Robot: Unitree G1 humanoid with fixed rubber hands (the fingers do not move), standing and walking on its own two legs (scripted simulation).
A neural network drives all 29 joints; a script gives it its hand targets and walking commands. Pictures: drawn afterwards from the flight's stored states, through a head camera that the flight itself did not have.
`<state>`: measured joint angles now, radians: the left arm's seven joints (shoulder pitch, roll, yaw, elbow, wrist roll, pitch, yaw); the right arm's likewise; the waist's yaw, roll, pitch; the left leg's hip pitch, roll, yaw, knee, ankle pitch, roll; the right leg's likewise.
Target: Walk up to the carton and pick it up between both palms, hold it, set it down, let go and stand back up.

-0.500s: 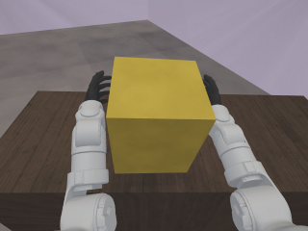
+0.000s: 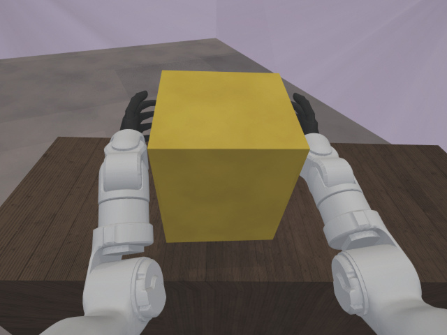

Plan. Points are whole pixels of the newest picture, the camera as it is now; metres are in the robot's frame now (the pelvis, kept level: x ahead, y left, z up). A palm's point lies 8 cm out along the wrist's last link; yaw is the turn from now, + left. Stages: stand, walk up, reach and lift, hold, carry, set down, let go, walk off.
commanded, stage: reach and lift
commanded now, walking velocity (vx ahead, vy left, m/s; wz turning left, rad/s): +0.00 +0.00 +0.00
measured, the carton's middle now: (221, 160) +0.38 +0.00 +0.16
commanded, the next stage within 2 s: hold in 0.64 s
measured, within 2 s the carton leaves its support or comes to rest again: neither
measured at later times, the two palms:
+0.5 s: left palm (132, 127) +0.38 +0.14 +0.24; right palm (309, 126) +0.38 -0.16 +0.23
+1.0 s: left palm (129, 118) +0.38 +0.14 +0.26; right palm (314, 115) +0.37 -0.16 +0.26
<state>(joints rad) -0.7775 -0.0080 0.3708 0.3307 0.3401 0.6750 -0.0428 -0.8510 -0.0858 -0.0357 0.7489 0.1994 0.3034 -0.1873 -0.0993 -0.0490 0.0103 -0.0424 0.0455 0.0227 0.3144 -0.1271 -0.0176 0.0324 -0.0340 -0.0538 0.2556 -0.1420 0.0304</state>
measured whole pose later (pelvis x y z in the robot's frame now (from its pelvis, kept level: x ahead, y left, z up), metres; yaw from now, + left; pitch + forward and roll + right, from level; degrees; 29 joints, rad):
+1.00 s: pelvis +0.00 +0.00 +0.00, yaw +0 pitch -8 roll -1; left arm -0.83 0.02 0.38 0.30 0.32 0.80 -0.06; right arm -0.94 -0.14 0.03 0.71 0.32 0.46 -0.24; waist -0.10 -0.02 -0.05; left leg -0.05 0.05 0.03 0.32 -0.13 -0.03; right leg 0.02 -0.02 -0.05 0.26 -0.15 0.02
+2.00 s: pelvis +0.00 -0.01 +0.00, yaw +0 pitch -7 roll -1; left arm -0.85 0.03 0.38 0.32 0.32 0.81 -0.07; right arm -0.95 -0.15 0.03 0.70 0.34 0.50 -0.26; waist -0.09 -0.02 -0.06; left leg -0.06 0.06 0.02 0.32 -0.13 -0.03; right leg 0.01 -0.02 -0.05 0.26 -0.15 0.02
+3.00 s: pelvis +0.00 -0.01 +0.00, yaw +0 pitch -7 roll -1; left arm -0.86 0.04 0.37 0.33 0.32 0.81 -0.07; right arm -0.96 -0.15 0.03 0.71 0.34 0.50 -0.25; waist -0.09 -0.02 -0.07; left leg -0.06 0.06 0.02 0.32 -0.13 -0.03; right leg 0.01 -0.02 -0.05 0.26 -0.15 0.02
